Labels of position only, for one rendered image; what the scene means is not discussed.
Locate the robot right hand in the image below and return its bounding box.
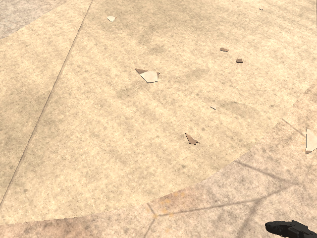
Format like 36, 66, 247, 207
264, 220, 317, 238

